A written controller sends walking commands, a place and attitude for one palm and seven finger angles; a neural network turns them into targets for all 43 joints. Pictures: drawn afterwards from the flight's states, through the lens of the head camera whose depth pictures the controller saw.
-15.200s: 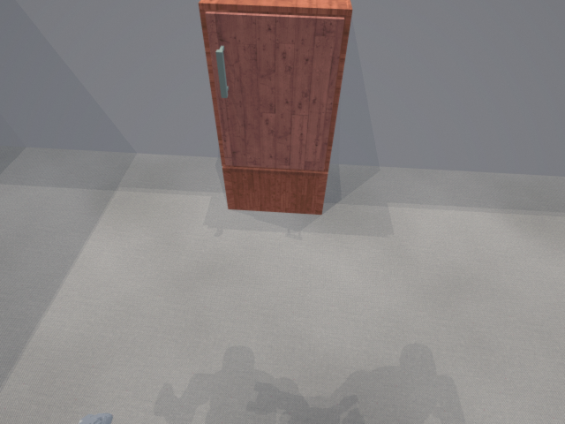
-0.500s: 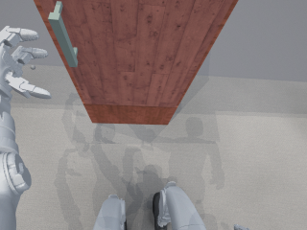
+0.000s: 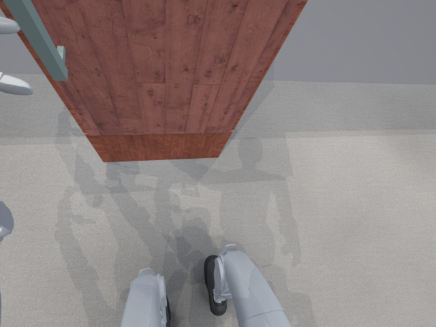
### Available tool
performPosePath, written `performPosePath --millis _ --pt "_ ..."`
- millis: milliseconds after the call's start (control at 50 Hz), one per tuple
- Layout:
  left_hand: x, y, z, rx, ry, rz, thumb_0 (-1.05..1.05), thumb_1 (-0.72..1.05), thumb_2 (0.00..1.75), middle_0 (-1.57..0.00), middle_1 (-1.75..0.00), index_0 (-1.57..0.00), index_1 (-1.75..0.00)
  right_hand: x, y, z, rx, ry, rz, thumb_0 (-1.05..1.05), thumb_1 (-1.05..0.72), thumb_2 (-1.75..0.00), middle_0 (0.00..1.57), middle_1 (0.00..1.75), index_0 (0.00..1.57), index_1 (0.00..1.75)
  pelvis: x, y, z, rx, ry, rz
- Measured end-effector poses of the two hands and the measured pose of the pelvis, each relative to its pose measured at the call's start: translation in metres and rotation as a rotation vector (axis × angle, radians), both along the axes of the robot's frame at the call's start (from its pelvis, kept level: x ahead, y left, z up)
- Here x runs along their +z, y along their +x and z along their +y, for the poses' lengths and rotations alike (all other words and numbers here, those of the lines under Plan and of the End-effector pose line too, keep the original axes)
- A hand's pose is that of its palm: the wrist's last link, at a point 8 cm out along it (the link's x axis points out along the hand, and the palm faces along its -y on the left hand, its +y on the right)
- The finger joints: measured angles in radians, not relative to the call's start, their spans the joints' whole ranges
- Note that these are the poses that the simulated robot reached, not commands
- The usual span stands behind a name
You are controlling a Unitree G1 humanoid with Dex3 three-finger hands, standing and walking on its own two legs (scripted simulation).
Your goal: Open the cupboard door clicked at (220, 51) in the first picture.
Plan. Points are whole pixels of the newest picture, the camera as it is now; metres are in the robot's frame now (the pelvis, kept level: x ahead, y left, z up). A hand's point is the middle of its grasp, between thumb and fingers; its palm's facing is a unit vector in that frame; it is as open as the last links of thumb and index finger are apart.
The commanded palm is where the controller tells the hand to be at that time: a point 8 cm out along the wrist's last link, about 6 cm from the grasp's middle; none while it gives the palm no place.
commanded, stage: move the hooked fingers beside the handle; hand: left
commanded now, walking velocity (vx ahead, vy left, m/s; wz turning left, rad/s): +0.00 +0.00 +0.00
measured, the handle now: (42, 29) +0.57 +0.20 +0.07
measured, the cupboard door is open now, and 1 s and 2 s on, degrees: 0 0 0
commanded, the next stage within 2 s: slide the fingers in behind the handle in 0.64 s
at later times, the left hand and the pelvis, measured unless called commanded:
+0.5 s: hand (1, 48) +0.54 +0.25 +0.07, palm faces -0.02 -1.00 -0.03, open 14.1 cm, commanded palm +0.52 +0.27 +0.06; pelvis +0.01 +0.00 +0.01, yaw +1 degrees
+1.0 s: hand (4, 51) +0.53 +0.24 +0.07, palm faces +0.01 -1.00 -0.03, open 14.4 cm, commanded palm +0.52 +0.25 +0.06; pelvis +0.01 -0.01 +0.01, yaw +2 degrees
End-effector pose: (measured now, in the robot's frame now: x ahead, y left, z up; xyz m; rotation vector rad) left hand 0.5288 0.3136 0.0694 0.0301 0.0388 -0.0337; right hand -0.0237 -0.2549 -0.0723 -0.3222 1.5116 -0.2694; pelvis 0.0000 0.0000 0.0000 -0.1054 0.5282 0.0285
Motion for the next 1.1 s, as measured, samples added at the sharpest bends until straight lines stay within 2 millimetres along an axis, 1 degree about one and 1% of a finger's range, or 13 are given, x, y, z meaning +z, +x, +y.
performPosePath --millis 80,180,380,580,740,1100 --pt "-0.004 -0.002 -0.001 0.000 -0.007 0.016 -0.01 -0.50 0.30 -0.33 -1.21 -0.33 -1.23 0.001 0.000 0.004 -0.003 0.013 0.015 0.01 -0.91 -0.89 0.20 0.30 0.20 0.30 0.002 0.002 0.001 0.002 -0.001 -0.001" --pt "-0.001 -0.004 -0.008 -0.003 -0.015 -0.006 -0.01 -0.50 0.30 -0.31 -1.21 -0.31 -1.22 0.003 0.008 0.005 -0.002 0.019 0.002 0.01 -0.91 -0.89 0.20 0.30 0.20 0.30 0.007 0.006 0.002 0.006 -0.003 -0.008" --pt "0.002 -0.007 -0.010 0.011 -0.001 0.007 -0.01 -0.50 0.30 -0.30 -1.20 -0.29 -1.21 0.006 0.029 -0.001 0.022 0.014 -0.048 0.01 -0.91 -0.89 0.20 0.30 0.20 0.30 0.011 0.010 0.001 0.008 0.002 -0.025" --pt "0.003 -0.013 -0.012 0.021 -0.001 -0.002 -0.01 -0.50 0.30 -0.29 -1.19 -0.25 -1.18 0.004 0.040 -0.006 0.034 0.022 -0.055 0.01 -0.91 -0.89 0.20 0.30 0.20 0.30 0.013 0.013 -0.003 0.011 0.008 -0.033" --pt "0.004 -0.015 -0.014 0.027 -0.002 0.002 -0.01 -0.50 0.30 -0.27 -1.19 -0.24 -1.18 0.003 0.043 -0.010 0.039 0.024 -0.057 0.01 -0.91 -0.89 0.20 0.30 0.20 0.30 0.014 0.013 -0.006 0.015 0.011 -0.039" --pt "0.004 -0.018 -0.017 0.048 -0.003 -0.001 -0.01 -0.50 0.30 -0.24 -1.20 -0.21 -1.18 0.002 0.037 -0.012 0.051 0.026 -0.023 0.01 -0.91 -0.89 0.20 0.30 0.20 0.30 0.014 0.013 -0.007 0.032 0.009 -0.035"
